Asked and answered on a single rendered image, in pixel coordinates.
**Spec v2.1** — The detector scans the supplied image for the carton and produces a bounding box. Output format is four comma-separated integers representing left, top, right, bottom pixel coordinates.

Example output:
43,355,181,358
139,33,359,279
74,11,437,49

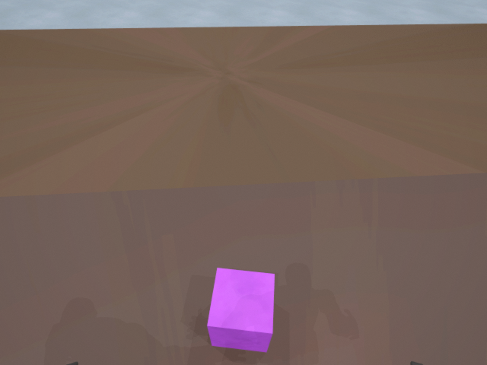
207,268,275,352

